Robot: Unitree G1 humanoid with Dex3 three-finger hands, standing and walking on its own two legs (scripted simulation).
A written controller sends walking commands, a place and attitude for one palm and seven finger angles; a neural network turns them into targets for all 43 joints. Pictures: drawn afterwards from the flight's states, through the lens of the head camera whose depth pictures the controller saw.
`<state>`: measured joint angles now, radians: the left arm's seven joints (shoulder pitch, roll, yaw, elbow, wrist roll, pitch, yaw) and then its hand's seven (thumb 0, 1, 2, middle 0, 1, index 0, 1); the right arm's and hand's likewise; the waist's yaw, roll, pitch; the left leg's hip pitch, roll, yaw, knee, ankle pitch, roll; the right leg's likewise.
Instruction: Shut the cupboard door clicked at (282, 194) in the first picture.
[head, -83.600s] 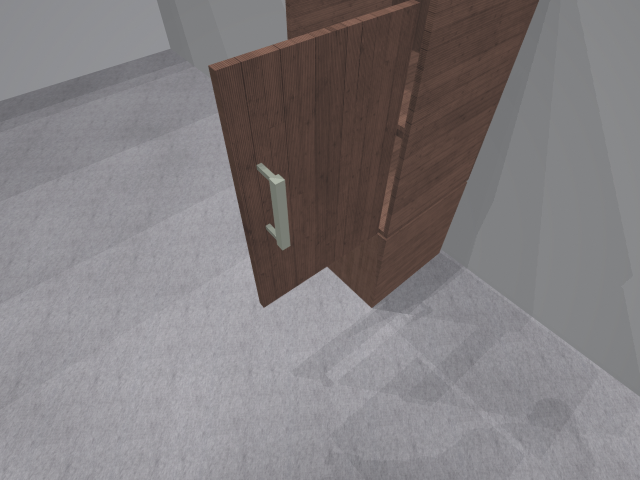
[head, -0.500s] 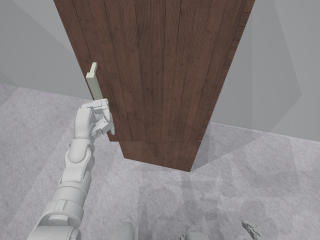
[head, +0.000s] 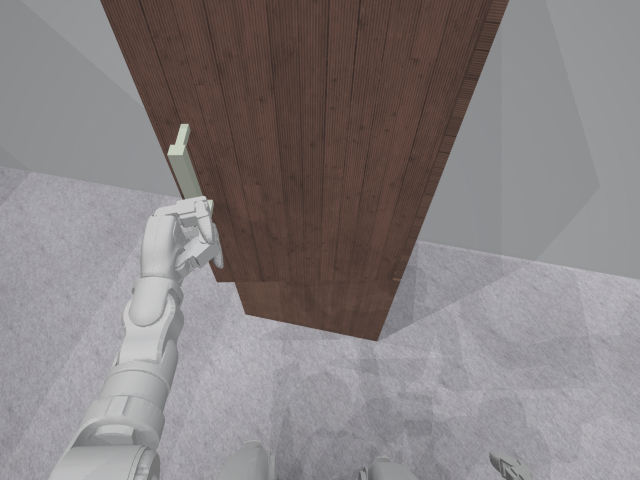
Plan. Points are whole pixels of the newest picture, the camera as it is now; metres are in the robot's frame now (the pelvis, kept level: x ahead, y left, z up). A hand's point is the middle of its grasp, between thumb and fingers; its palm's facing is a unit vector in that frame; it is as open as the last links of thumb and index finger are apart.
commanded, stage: push the door shut along its arc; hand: left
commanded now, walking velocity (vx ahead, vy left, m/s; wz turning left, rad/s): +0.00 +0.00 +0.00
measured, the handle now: (195, 184) +0.50 +0.18 +0.06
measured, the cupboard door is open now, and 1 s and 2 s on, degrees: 13 3 0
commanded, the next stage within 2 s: pull the fist back off the door in 1.50 s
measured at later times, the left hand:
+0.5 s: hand (218, 208) +0.45 +0.14 +0.06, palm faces -0.10 -0.99 -0.01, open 3.1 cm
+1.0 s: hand (251, 175) +0.51 +0.10 +0.07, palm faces -0.24 -0.97 -0.02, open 3.1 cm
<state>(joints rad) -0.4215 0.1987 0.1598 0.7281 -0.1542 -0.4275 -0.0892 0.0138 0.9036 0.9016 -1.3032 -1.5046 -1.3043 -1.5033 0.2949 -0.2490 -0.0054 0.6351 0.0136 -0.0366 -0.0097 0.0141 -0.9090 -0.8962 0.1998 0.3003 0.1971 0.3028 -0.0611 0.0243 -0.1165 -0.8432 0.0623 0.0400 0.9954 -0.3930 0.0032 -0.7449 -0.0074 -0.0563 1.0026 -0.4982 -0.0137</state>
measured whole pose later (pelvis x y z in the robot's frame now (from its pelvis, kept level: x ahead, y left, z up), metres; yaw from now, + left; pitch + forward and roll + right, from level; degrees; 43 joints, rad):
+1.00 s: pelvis -0.01 +0.00 -0.03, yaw -2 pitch +22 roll -2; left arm -1.00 0.43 0.29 1.23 -0.08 -0.38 -0.30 0.01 0.90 0.90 -1.30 -1.50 -1.30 -1.50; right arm 0.38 -0.27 0.02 0.65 0.00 -0.02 0.01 0.01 -0.91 -0.90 0.20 0.30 0.20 0.30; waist -0.20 0.05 -0.12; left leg -1.10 0.09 0.03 1.14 -0.42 0.01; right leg -0.99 0.01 -0.06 1.13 -0.51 -0.01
